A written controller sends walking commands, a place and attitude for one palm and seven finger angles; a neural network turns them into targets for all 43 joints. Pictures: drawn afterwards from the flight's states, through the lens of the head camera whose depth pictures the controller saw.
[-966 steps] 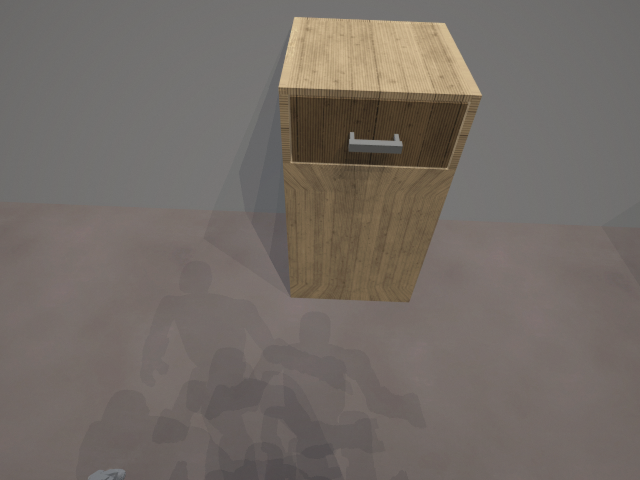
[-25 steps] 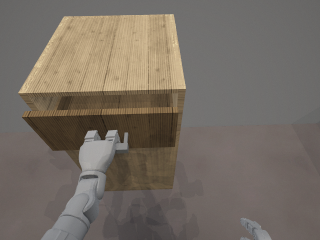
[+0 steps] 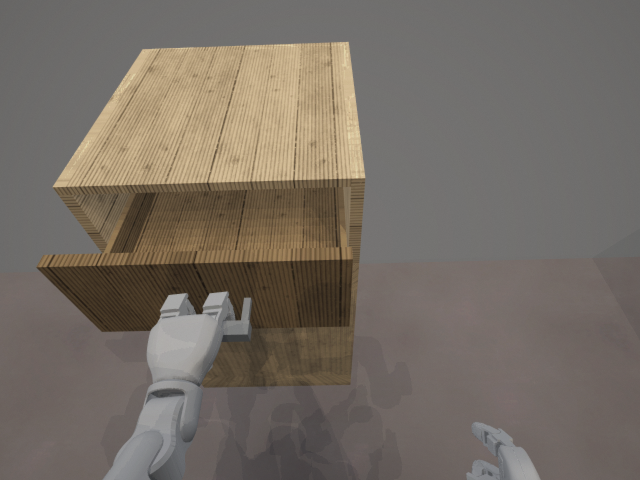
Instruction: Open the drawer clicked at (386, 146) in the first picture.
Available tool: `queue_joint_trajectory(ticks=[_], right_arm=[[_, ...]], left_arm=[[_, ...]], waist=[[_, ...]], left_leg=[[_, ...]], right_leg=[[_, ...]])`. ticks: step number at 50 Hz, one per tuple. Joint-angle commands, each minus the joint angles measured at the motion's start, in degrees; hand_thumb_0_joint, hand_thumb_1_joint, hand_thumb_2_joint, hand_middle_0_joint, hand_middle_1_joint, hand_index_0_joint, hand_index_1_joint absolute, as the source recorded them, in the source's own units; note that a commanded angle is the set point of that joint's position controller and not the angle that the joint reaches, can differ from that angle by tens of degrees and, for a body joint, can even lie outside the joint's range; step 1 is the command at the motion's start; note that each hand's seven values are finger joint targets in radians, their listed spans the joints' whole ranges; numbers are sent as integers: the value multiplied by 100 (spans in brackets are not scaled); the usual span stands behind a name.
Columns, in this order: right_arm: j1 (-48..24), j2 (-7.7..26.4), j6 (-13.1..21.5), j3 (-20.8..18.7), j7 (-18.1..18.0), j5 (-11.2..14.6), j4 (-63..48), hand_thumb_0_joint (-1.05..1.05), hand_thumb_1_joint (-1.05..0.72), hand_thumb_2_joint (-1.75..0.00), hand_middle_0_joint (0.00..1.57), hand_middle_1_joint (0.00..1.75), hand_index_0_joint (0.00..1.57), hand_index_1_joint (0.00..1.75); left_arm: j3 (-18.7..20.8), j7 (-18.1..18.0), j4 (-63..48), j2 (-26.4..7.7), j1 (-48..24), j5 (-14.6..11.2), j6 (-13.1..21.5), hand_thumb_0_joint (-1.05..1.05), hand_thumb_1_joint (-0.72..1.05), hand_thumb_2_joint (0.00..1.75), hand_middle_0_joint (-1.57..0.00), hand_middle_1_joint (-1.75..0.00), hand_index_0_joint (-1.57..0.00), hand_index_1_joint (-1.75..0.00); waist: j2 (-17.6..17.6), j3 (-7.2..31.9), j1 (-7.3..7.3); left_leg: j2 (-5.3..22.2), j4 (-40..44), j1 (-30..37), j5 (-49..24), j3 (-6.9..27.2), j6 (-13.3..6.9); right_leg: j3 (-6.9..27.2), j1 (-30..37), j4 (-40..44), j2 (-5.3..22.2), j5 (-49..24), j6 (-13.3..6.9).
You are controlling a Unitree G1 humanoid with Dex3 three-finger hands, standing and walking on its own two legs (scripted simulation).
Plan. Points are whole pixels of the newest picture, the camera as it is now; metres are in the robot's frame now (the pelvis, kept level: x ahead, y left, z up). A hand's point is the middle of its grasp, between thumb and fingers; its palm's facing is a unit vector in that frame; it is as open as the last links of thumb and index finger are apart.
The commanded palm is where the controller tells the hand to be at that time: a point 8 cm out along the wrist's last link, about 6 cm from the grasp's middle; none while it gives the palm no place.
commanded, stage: pull the drawer open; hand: left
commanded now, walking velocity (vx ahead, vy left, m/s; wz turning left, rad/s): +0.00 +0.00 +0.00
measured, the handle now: (207, 318) +0.33 +0.18 -0.01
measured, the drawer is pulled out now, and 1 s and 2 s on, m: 0.13 0.25 0.30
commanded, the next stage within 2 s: open the thumb to release the handle in 1.60 s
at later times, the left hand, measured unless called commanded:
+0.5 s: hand (193, 406) +0.22 +0.18 -0.03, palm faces +0.00 -0.10 -0.99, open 5.5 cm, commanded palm +0.18 +0.18 +0.03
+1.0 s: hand (183, 459) +0.16 +0.18 -0.03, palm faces -0.01 -0.14 -0.99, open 5.6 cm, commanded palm +0.12 +0.18 +0.03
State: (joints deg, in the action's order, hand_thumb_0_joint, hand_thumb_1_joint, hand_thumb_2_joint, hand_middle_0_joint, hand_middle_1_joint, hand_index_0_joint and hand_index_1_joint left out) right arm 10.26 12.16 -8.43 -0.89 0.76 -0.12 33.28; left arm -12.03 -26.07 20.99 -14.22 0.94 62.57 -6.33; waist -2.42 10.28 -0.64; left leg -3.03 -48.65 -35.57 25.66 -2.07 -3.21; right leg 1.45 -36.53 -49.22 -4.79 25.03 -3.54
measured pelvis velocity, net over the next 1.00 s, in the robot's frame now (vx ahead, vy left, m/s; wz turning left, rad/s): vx -0.01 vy -0.02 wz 0.00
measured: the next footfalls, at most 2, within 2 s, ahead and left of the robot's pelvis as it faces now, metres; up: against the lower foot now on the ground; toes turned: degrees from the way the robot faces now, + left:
none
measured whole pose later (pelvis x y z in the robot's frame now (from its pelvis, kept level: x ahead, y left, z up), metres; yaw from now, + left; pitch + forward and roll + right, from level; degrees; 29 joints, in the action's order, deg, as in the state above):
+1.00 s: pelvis -0.01 -0.02 -0.02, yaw +0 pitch +13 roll +2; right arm 7.4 13.2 -6.1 -0.2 3.7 -2.2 29.4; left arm -9.4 -30.5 -2.9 -15.9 31.2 63.7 1.0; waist -2.2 10.5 -3.3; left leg -2.8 -54.9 -39.2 28.5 -2.5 -2.0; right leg 1.3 -40.9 -56.9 -5.2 28.3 -5.0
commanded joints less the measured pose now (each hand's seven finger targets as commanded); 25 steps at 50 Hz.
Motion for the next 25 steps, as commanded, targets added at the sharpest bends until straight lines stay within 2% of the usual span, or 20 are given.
queue_joint_trajectory(ticks=[1, 3, 5, 6, 7, 11, 13, 15, 16, 18, 20, 21, 23, 25], right_arm=[[-606, 650, 338, -263, 17, -33, -926, 0, -90, -90, 20, 30, 20, 30], [-670, 630, 375, -256, 59, -45, -965, 0, -90, -90, 20, 30, 20, 30], [-749, 652, 365, -232, 91, -61, -965, 0, -90, -90, 20, 30, 20, 30], [-726, 643, 374, -260, 103, -62, -969, 0, -90, -90, 20, 30, 20, 30], [-765, 659, 381, -264, 115, -75, -958, 0, -90, -90, 20, 30, 20, 30], [-815, 654, 395, -252, 66, -75, -955, 0, -90, -90, 20, 30, 20, 30], [-870, 634, 407, -233, 44, -66, -952, 0, -90, -90, 20, 30, 20, 30], [-961, 649, 394, -212, 46, -77, -944, 0, -90, -90, 20, 30, 20, 30], [-914, 613, 405, -228, 43, -66, -978, 0, -90, -90, 20, 30, 20, 30], [-961, 625, 402, -211, 16, -60, -962, 0, -90, -90, 20, 30, 20, 30], [-1038, 620, 397, -165, 4, -72, -989, 0, -90, -90, 20, 30, 20, 30], [-985, 599, 405, -183, -7, -63, -998, 0, -90, -90, 20, 30, 20, 30], [-1020, 590, 419, -170, 1, -65, -1032, 0, -90, -90, 20, 30, 20, 30], [-1072, 574, 437, -138, 24, -72, -1094, 0, -90, -90, 20, 30, 20, 30]], left_arm=[[511, -348, -1477, -613, 160, -32, 127, 0, 90, 90, -40, -135, -40, -135], [448, -397, -1619, -516, 565, -12, 156, 0, 90, 90, -40, -135, -40, -135], [542, -462, -1759, -630, 546, 47, 172, 0, 90, 90, -40, -135, -40, -135], [376, -485, -1792, -458, 625, 42, 144, 0, 90, 90, -40, -135, -40, -135], [463, -518, -1915, -558, 552, 74, 148, 0, 90, 90, -40, -135, -40, -135], [619, -598, -1946, -678, 730, 50, 108, 0, 90, 90, -40, -135, -40, -135], [651, -600, -1937, -699, 854, 35, 95, 0, 90, 90, -40, -135, -40, -135], [617, -603, -2147, -734, 680, 70, 94, 0, 90, 90, -40, -135, -40, -135], [469, -592, -2108, -568, 901, 41, 71, 0, 90, 90, -40, -135, -40, -135], [575, -569, -2059, -692, 809, 46, 60, 0, 90, 90, -40, -135, -40, -135], [588, -538, -2127, -733, 815, 38, 72, 0, 90, 90, -40, -135, -40, -135], [476, -514, -2107, -602, 895, 25, 77, 0, 90, 90, -40, -135, -40, -135], [500, -486, -2163, -633, 1003, 41, 109, 0, 90, 90, -40, -135, -40, -135], [545, -448, -2286, -681, 1293, 5, 160, 0, 90, 90, -40, -135, -40, -135]], waist=[[371, 1258, -209], [379, 1207, -218], [309, 1176, -219], [283, 1033, -167], [303, 1127, -164], [387, 1025, -162], [499, 979, -184], [335, 1120, -192], [341, 979, -180], [402, 830, -165], [457, 936, -200], [461, 823, -164], [447, 822, -214], [463, 982, -283]], left_leg=[[54, 427, 678, -2227, 273, 117], [34, 395, 624, -2207, 264, 125], [46, 382, 627, -2140, 296, 144], [52, 369, 619, -2080, 289, 130], [50, 330, 645, -2033, 276, 127], [13, 303, 515, -1759, 273, 121], [-10, 299, 446, -1662, 265, 121], [-3, 291, 539, -1667, 277, 129], [2, 301, 563, -1673, 279, 117], [-1, 321, 511, -1499, 280, 116], [-12, 310, 504, -1448, 270, 112], [-16, 313, 493, -1425, 272, 103], [-11, 333, 513, -1406, 275, 110], [-19, 305, 543, -1509, 256, 110]], right_leg=[[407, 1112, 581, 199, -2739, -30], [460, 1119, 554, 216, -2875, -20], [464, 952, 494, 188, -2636, -46], [419, 884, 519, 188, -2567, -45], [436, 840, 509, 190, -2513, -37], [486, 856, 520, 193, -2389, -26], [517, 885, 535, 208, -2376, -8], [535, 814, 491, 210, -2253, -21], [443, 810, 523, 206, -2224, -20], [478, 694, 586, 193, -1935, -15], [520, 749, 591, 210, -1927, -3], [489, 741, 618, 212, -1913, -1], [510, 719, 622, 201, -1806, -10], [541, 847, 593, 224, -2028, -4]])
